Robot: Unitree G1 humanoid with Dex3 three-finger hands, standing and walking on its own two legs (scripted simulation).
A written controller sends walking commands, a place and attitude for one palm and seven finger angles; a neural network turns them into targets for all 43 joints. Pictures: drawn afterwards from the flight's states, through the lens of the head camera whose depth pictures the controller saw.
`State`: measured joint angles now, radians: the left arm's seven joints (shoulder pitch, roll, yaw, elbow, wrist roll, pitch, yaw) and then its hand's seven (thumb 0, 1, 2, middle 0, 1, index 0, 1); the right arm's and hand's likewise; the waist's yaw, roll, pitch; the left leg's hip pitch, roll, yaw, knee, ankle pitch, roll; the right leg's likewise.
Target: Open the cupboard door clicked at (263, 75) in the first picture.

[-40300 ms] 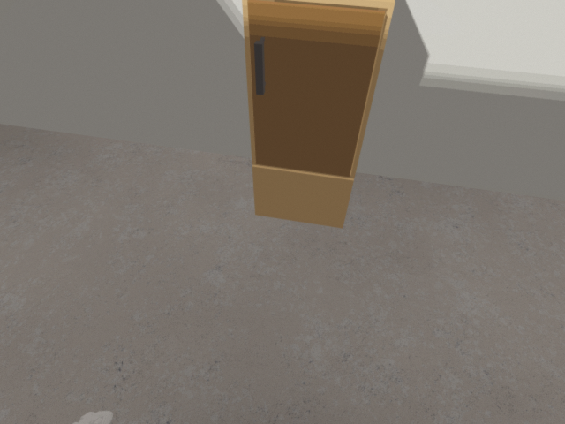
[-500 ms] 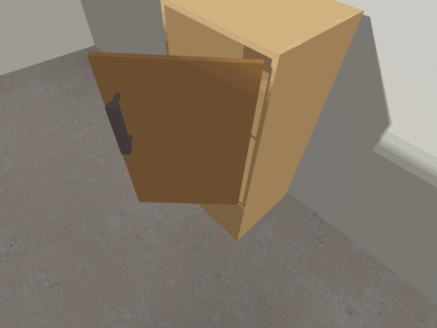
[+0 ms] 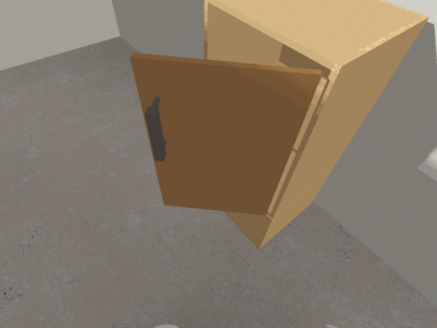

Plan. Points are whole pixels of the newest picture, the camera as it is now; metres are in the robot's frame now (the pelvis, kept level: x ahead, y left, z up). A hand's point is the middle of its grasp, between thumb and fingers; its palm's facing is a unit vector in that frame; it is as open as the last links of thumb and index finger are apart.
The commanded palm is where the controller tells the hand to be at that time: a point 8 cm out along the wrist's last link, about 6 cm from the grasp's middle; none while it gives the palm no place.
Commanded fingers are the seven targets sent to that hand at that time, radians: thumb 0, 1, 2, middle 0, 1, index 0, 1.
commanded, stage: come to a stop and stand still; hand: left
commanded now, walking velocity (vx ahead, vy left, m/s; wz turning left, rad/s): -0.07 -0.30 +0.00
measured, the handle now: (158, 130) +0.53 +0.20 +0.01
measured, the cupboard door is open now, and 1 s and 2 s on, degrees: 45 45 45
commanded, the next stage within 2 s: look again from close up in 0.78 s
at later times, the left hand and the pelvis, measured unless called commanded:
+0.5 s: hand out of the picture +0.05 +0.15 -0.15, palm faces +0.01 -0.97 -0.23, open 7.3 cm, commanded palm none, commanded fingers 0.00 0.90 0.90 -0.20 -0.30 -0.20 -0.30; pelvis -0.01 -0.03 +0.01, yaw +1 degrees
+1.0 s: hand out of the picture -0.03 +0.13 -0.15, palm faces +0.02 -0.98 -0.19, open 7.4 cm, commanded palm none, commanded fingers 0.00 0.90 0.90 -0.20 -0.30 -0.20 -0.30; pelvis -0.01 -0.03 +0.02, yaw +0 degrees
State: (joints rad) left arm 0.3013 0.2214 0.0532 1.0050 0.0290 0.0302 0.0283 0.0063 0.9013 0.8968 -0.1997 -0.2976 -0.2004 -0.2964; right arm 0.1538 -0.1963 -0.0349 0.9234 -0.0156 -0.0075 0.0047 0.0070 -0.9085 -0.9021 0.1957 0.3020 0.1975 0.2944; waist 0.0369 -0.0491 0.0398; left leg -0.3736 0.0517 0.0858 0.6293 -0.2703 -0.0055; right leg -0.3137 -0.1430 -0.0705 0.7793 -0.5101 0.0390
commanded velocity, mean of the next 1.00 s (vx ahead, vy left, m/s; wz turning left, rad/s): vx -0.01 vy -0.03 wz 0.00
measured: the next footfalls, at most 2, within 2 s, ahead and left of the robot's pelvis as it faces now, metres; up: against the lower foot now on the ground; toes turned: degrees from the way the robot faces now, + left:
right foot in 0.30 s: +0.03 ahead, -0.10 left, +0.00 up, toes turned -3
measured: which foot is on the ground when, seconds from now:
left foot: down 0.00-1.00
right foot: up 0.00-0.28, down 0.30-1.00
